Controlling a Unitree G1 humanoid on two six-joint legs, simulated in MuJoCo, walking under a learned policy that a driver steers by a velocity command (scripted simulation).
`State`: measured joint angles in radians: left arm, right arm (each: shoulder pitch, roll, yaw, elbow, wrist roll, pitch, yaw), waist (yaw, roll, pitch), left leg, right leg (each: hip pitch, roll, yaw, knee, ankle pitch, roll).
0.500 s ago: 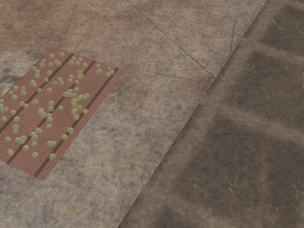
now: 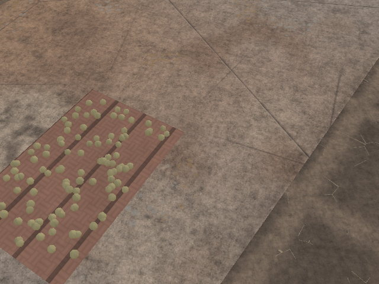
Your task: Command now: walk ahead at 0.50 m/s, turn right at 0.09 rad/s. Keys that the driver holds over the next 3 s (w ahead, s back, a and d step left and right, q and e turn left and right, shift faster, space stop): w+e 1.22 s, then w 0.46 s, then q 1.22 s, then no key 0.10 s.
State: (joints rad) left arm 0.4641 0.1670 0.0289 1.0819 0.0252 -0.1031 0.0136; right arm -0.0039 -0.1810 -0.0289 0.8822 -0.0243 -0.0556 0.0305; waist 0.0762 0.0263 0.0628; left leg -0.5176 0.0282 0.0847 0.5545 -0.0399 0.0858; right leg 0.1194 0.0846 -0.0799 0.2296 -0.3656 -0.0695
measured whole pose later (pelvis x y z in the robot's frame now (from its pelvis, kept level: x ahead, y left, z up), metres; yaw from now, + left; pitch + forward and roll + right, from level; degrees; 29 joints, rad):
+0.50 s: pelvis +0.26 +0.00 +0.01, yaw -13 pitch +1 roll +1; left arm 0.06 0.19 0.05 0.87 0.03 -0.01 -0.05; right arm 0.41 -0.19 -0.05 1.02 -0.02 -0.10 -0.02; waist -0.04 -0.03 0.06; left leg 0.10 -0.03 0.31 0.23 -0.34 0.03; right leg -0.59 -0.07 -0.12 0.66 -0.04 -0.11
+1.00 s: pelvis +0.51 -0.10 +0.01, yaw -31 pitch +2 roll -1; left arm 0.43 0.26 0.07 0.92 0.01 -0.06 0.00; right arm 0.05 -0.26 -0.05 0.76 -0.04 -0.03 0.03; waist 0.08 0.05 0.04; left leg -0.65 0.09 -0.06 0.73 0.00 -0.06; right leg -0.02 0.16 0.12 0.30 -0.29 -0.13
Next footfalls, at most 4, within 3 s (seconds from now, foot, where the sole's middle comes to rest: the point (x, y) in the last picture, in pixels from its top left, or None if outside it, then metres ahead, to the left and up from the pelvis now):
0.04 left None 0.19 0.09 -0.77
0.58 right None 0.44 -0.12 -0.77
1.18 left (247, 194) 0.82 -0.13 -0.81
1.66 right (328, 181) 0.88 -0.45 -0.77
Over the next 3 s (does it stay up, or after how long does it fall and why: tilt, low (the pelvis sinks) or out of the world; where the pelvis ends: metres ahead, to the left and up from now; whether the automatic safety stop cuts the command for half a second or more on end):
stays up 0.91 -0.43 0.01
